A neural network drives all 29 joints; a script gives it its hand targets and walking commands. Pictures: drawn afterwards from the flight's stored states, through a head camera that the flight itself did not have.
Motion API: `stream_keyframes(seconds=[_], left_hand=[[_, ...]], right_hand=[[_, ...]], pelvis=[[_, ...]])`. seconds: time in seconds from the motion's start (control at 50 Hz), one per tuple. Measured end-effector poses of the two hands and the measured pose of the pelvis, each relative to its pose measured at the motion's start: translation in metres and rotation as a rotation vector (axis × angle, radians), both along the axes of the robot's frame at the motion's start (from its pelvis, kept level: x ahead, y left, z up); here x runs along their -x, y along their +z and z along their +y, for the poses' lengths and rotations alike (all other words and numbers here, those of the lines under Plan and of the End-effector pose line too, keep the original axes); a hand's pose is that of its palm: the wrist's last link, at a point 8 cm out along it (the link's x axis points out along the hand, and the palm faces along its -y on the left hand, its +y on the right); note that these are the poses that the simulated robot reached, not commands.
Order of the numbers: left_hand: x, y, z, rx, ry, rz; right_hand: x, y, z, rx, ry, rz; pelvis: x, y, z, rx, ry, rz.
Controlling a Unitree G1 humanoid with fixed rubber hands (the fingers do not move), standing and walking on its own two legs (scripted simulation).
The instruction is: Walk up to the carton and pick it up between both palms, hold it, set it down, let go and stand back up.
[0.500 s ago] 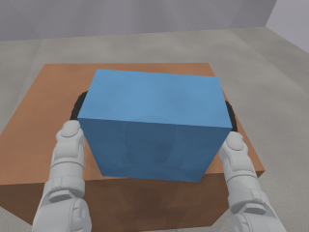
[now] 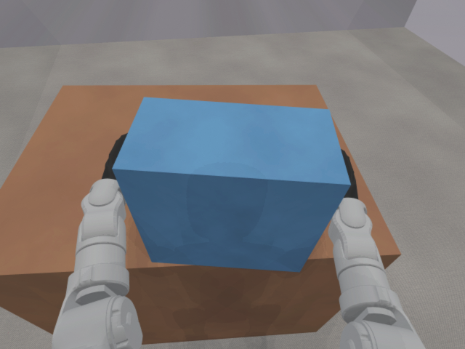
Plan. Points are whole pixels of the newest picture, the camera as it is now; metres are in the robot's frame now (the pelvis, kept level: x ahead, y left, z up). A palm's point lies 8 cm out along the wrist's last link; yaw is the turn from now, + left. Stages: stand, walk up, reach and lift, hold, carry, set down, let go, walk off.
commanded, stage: set down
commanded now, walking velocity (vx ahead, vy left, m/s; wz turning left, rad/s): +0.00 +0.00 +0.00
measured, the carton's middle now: (230, 194) +0.37 +0.01 +0.06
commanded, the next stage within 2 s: none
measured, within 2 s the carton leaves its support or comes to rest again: neither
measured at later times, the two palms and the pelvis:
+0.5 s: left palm (121, 189) +0.39 +0.22 +0.06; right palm (350, 208) +0.35 -0.21 +0.05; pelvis +0.00 +0.00 -0.01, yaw -2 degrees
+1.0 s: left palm (112, 165) +0.41 +0.23 +0.10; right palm (379, 190) +0.36 -0.25 +0.09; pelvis -0.03 +0.00 -0.01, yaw -2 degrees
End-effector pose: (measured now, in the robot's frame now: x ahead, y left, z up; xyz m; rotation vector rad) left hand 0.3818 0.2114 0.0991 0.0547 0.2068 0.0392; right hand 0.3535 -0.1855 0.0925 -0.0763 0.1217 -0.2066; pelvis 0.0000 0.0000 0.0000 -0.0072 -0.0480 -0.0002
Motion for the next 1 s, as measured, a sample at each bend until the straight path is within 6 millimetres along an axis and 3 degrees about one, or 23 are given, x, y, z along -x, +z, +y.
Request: stream_keyframes(seconds=[0.2,0.32,0.38,0.5,0.64,0.8,0.92,1.0], left_hand=[[-0.003,-0.006,0.0,-0.039,-0.004,-0.017],[-0.004,-0.033,0.0,-0.032,0.001,0.061],[-0.004,-0.045,0.0,-0.002,0.007,0.092],[-0.005,-0.042,0.005,-0.002,0.0,0.082],[-0.013,-0.014,0.028,0.0,0.038,0.026],[-0.016,-0.002,0.032,0.018,0.023,0.025],[-0.022,-0.007,0.021,0.016,0.002,0.052],[-0.026,0.001,0.014,0.017,-0.012,0.029]], right_hand=[[-0.002,-0.008,-0.001,0.005,0.007,-0.012],[0.008,-0.054,-0.005,-0.065,0.0,0.162],[0.012,-0.067,-0.009,-0.126,-0.024,0.181],[0.005,-0.043,-0.027,-0.097,-0.021,0.069],[-0.006,-0.01,-0.058,-0.054,-0.03,0.062],[0.001,-0.009,-0.067,-0.089,-0.028,0.13],[0.0,-0.008,-0.066,-0.104,-0.008,0.113],[-0.002,0.002,-0.066,-0.111,0.004,0.068]], pelvis=[[-0.009,-0.001,-0.001,0.003,-0.008,-0.005],[-0.008,-0.003,-0.002,0.012,-0.021,0.028],[-0.004,-0.004,-0.002,0.015,-0.028,0.062],[0.001,-0.006,0.001,0.016,-0.043,0.127],[0.006,-0.007,0.001,0.015,-0.051,0.125],[0.019,-0.008,-0.001,0.015,-0.038,0.124],[0.028,-0.01,-0.001,0.01,-0.035,0.158],[0.028,-0.009,-0.001,0.008,-0.043,0.175]])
